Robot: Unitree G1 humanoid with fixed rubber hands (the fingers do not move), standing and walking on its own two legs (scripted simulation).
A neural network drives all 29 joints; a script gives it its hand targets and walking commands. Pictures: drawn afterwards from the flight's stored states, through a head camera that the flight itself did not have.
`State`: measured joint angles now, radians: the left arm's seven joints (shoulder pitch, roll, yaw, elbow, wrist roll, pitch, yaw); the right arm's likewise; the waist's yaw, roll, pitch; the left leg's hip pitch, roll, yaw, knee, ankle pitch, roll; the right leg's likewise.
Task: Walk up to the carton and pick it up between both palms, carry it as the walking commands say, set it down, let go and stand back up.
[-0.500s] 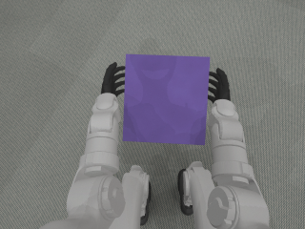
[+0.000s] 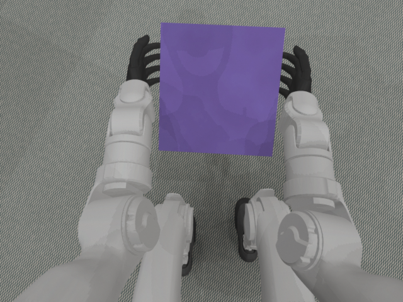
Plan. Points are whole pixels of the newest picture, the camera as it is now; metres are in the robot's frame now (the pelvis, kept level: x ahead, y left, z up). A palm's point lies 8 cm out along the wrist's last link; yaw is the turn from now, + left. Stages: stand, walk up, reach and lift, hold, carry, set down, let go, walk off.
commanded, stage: set down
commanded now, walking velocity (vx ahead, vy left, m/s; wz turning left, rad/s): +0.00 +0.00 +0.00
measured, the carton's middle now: (216, 96) +0.52 -0.01 -0.18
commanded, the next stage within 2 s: none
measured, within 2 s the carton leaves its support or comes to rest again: neither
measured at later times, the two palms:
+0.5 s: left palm (150, 86) +0.54 +0.14 -0.17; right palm (280, 95) +0.51 -0.14 -0.18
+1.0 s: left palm (157, 89) +0.56 +0.14 -0.26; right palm (273, 92) +0.55 -0.15 -0.25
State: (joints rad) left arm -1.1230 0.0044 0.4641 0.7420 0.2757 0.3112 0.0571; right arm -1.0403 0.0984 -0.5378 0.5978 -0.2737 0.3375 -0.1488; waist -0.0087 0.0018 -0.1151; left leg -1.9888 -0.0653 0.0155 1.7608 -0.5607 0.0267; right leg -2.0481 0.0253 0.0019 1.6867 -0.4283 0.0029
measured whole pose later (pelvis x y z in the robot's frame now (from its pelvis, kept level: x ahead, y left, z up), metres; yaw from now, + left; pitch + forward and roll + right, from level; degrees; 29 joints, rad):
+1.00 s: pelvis +0.00 +0.00 -0.11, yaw -1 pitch +42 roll -2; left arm -1.42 0.21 0.27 0.87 0.10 0.28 0.05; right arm -1.37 -0.11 -0.46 0.80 -0.09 0.28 -0.14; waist -0.02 -0.03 0.23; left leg -2.22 -0.07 0.02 2.17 -0.67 0.03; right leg -2.28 0.03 -0.02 2.07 -0.52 0.02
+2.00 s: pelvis +0.01 +0.00 -0.13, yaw -1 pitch +40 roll -2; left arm -1.49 0.19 0.39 0.87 0.21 0.24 -0.04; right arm -1.45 -0.16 -0.50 0.88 -0.08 0.23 -0.08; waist -0.02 -0.05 0.31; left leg -2.23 -0.06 0.02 2.25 -0.72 0.03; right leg -2.30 0.05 -0.02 2.15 -0.55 0.02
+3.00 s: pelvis +0.00 +0.00 -0.13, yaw +0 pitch +37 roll -2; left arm -1.45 0.35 0.15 1.05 -0.03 0.11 0.06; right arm -1.46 -0.23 -0.32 1.07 0.05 0.09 -0.14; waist -0.04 -0.03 0.39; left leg -2.19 -0.08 0.02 2.26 -0.71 0.02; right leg -2.26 0.05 -0.01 2.16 -0.55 0.02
